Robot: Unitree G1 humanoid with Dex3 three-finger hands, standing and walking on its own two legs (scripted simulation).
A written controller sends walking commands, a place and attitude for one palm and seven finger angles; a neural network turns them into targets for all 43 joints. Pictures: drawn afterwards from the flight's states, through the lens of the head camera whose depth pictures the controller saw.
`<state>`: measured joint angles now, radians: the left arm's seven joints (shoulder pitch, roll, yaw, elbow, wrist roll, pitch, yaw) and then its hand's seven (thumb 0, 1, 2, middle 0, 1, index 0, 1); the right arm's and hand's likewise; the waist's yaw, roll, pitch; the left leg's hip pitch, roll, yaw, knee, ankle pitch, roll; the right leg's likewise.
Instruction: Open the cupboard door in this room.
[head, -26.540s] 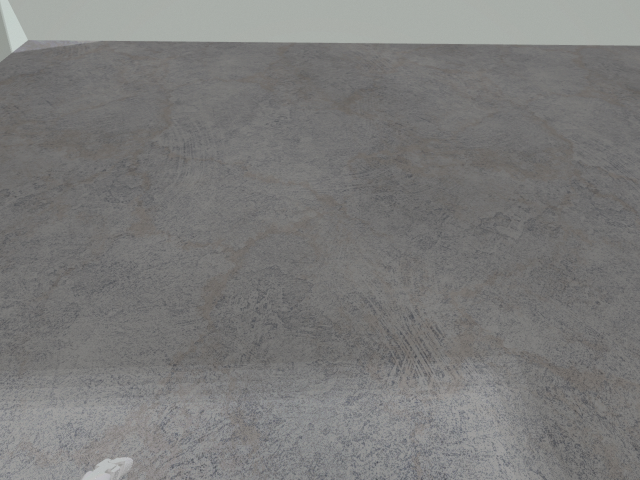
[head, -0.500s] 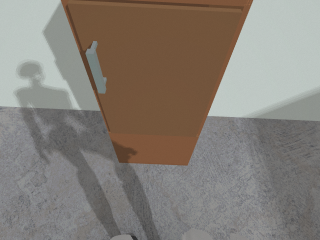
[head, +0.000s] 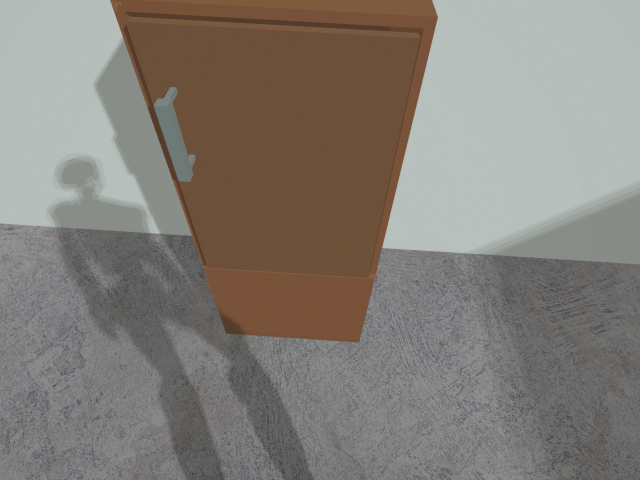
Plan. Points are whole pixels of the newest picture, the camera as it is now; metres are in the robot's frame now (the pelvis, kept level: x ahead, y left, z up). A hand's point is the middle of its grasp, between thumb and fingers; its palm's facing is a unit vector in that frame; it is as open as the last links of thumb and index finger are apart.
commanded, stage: come to a stop and stand still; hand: left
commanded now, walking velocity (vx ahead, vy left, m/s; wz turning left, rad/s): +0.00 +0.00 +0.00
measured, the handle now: (178, 136) +0.61 +0.28 +0.08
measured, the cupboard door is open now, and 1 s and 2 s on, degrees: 0 0 0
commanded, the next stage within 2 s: look again from close up in 0.44 s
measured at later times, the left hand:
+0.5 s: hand out of the picture -0.05 +0.16 -0.17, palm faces +0.04 -0.99 -0.14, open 7.3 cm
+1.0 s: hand out of the picture +0.03 +0.21 -0.17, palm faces +0.01 -0.97 -0.22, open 7.3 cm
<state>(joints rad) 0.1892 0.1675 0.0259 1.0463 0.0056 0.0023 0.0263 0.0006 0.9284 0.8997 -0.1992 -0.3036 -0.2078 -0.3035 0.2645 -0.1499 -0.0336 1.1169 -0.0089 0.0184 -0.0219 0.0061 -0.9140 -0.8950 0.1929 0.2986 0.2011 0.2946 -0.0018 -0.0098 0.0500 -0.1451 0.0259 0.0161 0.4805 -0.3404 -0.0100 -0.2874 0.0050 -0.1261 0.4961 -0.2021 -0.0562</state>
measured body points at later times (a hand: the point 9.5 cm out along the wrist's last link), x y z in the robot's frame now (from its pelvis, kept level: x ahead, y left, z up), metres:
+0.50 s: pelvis -0.01 +0.01 +0.01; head +0.01 +0.01 +0.46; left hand -0.05 +0.21 -0.16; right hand -0.05 -0.20 -0.15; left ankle -0.04 +0.13 -0.74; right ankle +0.04 -0.08 -0.74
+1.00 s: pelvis +0.00 +0.04 +0.00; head -0.02 +0.03 +0.45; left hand +0.02 +0.26 -0.15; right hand -0.02 -0.17 -0.16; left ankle -0.04 +0.13 -0.74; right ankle +0.04 -0.08 -0.73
